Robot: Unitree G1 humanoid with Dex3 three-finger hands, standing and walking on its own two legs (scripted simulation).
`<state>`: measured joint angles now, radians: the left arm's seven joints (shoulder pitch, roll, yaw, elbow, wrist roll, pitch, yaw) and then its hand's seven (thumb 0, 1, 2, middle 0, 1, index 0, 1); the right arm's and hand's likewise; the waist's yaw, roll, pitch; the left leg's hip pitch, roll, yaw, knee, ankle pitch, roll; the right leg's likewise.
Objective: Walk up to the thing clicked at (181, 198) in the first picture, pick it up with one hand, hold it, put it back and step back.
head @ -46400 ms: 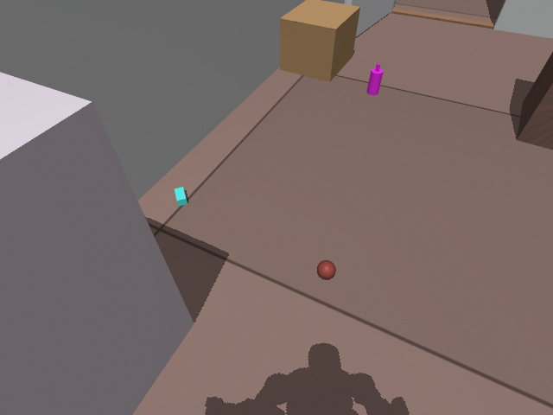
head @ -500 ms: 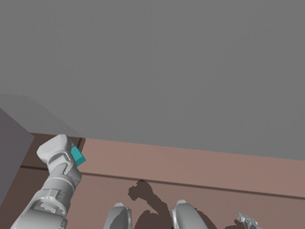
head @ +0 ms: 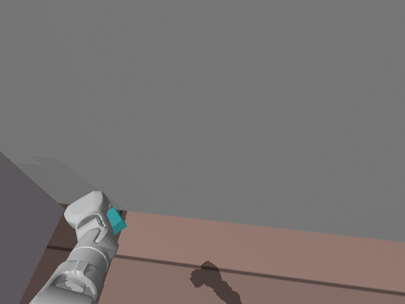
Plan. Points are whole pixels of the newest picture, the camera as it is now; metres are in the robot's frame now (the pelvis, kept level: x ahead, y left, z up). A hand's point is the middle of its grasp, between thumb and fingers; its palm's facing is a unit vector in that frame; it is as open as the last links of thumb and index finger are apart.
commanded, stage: hold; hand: left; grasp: from above
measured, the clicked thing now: (104, 227) +0.34 +0.24 -0.12
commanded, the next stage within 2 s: crouch in 1.96 s
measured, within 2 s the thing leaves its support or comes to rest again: neither
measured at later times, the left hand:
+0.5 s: hand (93, 221) +0.32 +0.23 -0.04, palm faces -0.34 -0.25 -0.91, open 7.5 cm
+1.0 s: hand (89, 227) +0.30 +0.23 -0.02, palm faces -0.33 -0.25 -0.91, open 7.6 cm
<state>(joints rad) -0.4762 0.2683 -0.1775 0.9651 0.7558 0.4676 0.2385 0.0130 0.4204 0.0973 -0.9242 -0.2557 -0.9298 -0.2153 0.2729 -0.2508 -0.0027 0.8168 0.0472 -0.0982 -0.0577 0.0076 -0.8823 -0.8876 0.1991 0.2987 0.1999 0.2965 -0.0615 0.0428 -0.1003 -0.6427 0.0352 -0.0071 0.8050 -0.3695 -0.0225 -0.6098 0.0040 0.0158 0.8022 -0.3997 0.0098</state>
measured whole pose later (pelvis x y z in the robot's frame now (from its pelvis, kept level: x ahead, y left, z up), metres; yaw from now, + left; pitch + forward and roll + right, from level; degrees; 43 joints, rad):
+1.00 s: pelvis +0.00 +0.00 +0.03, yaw +0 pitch +3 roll +0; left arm -0.41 0.23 -0.25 0.81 0.76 0.61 0.16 0.01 0.41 0.14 -0.90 -0.30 -0.89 -0.27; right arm 0.21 -0.27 0.02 0.77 0.05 -0.10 0.03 0.01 -0.90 -0.89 0.20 0.30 0.20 0.30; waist -0.01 0.05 -0.05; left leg -0.36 0.02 0.01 0.56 -0.26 -0.02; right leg -0.34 -0.01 0.03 0.58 -0.30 0.01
